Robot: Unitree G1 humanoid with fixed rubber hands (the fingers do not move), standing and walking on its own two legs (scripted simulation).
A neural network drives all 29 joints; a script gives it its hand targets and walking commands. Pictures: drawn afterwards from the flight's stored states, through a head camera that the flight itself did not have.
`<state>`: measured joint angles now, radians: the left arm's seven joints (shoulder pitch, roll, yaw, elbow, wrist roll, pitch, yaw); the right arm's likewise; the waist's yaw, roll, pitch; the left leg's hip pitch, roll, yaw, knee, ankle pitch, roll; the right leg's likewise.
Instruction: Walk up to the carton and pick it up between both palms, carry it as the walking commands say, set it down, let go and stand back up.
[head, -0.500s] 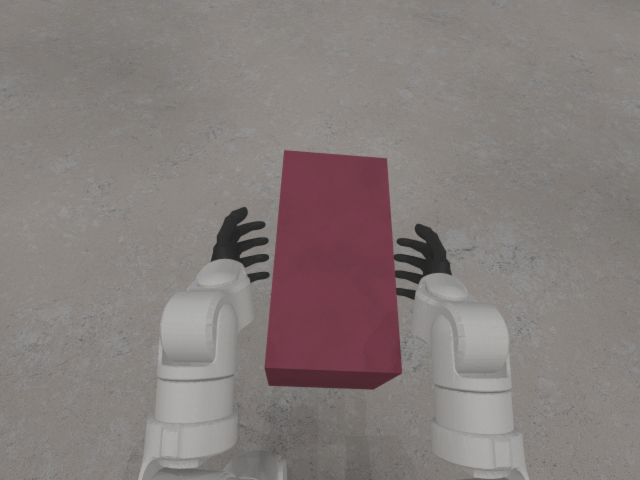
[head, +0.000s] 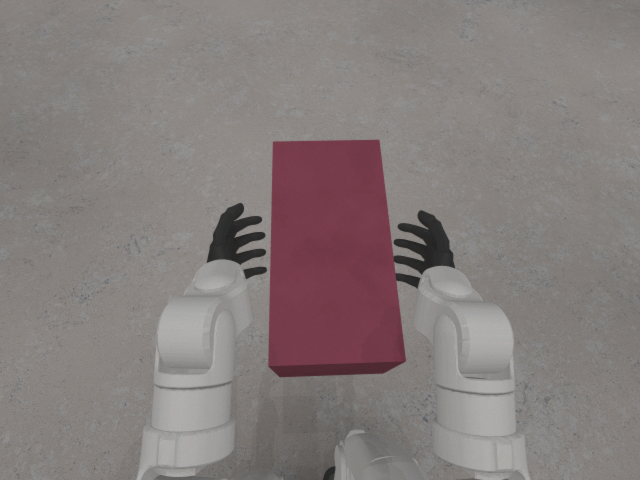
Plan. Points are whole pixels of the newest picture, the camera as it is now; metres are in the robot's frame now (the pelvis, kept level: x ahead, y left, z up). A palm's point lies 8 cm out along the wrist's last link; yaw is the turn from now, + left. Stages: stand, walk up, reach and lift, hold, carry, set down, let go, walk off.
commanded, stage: carry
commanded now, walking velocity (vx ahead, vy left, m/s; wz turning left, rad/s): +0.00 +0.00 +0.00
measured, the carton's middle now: (329, 259) +0.38 -0.04 -0.01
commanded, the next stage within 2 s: none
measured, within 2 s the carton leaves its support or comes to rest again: neither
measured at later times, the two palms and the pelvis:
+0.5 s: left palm (207, 1) +0.80 +0.12 +0.12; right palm (349, 6) +0.78 -0.11 +0.12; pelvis +0.48 +0.03 +0.02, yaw -2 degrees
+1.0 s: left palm out of the picture +1.04 +0.22 +0.11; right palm out of the picture +1.06 -0.01 +0.10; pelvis +0.74 +0.07 +0.02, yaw +2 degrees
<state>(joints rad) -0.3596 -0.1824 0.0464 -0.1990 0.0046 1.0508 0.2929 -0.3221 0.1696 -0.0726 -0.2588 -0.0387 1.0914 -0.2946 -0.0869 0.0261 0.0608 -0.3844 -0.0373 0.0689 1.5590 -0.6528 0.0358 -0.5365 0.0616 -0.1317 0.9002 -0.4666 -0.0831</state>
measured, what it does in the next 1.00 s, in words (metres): walks ahead: left foot, then right foot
